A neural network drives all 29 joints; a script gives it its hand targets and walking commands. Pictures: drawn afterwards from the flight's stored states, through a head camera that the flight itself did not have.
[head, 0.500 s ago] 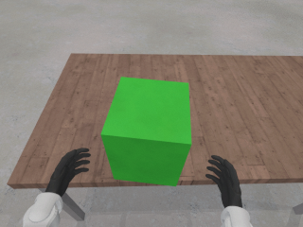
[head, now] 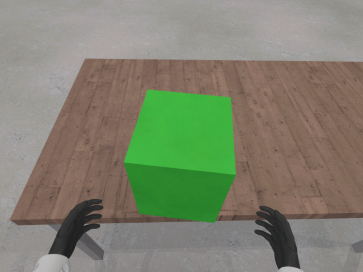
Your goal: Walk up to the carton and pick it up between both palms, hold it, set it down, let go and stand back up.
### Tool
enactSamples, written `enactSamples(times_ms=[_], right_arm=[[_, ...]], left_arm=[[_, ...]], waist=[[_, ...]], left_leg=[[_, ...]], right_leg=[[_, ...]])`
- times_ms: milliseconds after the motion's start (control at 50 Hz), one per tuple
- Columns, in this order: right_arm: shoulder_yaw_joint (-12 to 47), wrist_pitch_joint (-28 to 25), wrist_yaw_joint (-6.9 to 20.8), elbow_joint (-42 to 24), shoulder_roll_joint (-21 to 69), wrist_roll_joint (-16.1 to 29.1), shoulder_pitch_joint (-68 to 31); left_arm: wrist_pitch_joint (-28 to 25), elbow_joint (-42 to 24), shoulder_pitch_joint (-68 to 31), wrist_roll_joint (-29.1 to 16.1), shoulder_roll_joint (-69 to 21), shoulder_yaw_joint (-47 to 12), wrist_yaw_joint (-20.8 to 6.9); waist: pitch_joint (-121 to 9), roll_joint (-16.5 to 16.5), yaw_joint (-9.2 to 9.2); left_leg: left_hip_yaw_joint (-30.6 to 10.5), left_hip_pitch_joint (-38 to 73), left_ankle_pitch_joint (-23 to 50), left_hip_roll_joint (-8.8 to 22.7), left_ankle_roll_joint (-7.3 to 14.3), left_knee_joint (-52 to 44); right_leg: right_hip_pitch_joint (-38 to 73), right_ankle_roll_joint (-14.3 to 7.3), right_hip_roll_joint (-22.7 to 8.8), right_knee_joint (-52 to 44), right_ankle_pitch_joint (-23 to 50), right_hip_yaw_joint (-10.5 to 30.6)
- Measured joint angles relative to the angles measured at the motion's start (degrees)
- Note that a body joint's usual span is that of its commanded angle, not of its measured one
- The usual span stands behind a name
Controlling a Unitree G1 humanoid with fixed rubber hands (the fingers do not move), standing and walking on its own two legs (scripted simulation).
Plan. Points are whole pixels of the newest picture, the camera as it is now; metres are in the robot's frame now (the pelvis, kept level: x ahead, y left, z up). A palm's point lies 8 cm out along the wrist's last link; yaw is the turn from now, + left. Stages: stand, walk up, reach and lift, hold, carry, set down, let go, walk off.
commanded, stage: set down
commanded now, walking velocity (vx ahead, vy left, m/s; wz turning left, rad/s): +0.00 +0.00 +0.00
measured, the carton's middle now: (182, 159) +0.37 +0.02 +0.01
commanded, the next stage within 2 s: let go in 1.50 s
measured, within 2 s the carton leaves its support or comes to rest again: neither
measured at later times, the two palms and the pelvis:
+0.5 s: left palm (72, 251) +0.16 +0.23 -0.02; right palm (285, 259) +0.16 -0.20 -0.03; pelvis +0.00 -0.01 +0.00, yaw +0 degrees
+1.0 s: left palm (81, 254) +0.16 +0.23 -0.05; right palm (287, 262) +0.16 -0.22 -0.06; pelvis +0.01 -0.01 +0.00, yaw +0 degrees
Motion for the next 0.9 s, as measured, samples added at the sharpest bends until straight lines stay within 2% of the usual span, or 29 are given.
enactSamples(times_ms=[340,900], right_arm=[[-1.65,-1.14,1.46,8.52,-0.23,-2.02,-3.77],[-1.89,-5.33,5.08,25.48,-3.23,-4.27,-9.30]], left_arm=[[0.51,6.93,-1.78,1.32,-1.34,0.34,0.36],[1.45,18.98,-5.45,5.96,-3.89,0.87,1.40]], waist=[[-0.60,0.26,-0.19],[-0.47,0.52,-1.31]], left_leg=[[-0.14,-0.79,0.54,0.16,-0.21,-0.37],[-0.42,-0.02,0.19,0.54,-0.93,-0.97]], right_leg=[[-1.27,-0.21,0.20,0.73,-0.10,-0.09],[-0.52,-0.67,0.61,0.32,-0.63,-0.36]])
